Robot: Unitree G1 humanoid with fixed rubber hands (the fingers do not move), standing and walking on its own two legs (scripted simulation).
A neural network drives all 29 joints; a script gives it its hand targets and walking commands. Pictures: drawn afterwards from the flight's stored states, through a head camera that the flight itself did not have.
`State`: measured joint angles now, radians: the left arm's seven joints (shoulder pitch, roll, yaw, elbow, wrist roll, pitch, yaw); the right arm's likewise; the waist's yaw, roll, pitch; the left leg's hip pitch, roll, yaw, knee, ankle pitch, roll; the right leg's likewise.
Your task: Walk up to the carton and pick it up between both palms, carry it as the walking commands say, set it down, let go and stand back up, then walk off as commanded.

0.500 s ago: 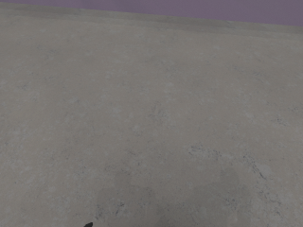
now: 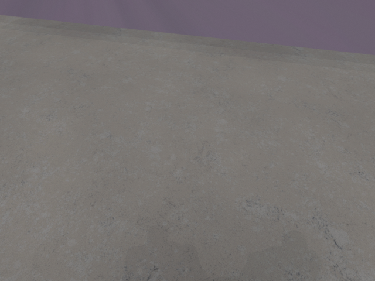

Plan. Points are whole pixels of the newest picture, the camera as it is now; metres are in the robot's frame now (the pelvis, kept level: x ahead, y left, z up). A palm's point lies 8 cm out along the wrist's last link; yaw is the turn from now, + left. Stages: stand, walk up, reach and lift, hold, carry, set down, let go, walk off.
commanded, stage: stand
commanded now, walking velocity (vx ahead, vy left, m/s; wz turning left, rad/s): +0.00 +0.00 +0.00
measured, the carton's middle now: out of the picture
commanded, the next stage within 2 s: none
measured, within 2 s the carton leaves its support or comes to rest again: neither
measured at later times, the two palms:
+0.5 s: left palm out of the picture -0.02 +0.18 -0.15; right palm out of the picture -0.03 -0.21 -0.15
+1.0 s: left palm out of the picture -0.01 +0.18 -0.15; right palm out of the picture -0.01 -0.21 -0.15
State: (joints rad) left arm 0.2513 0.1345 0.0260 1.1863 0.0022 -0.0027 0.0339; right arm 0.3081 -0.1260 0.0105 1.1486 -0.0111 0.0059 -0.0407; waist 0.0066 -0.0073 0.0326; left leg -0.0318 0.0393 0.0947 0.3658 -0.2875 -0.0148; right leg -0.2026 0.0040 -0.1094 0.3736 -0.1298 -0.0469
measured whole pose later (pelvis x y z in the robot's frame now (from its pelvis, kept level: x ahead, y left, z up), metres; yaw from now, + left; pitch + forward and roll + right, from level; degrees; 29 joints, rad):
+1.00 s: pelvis +0.03 -0.02 +0.00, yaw +1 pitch -1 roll -1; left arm 0.30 0.09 0.02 1.20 0.00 -0.03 0.05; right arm 0.32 -0.10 0.02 1.23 -0.01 0.00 -0.06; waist 0.01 0.01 0.03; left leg -0.02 0.09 0.06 0.37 -0.33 -0.05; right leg -0.18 0.05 -0.13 0.37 -0.19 -0.07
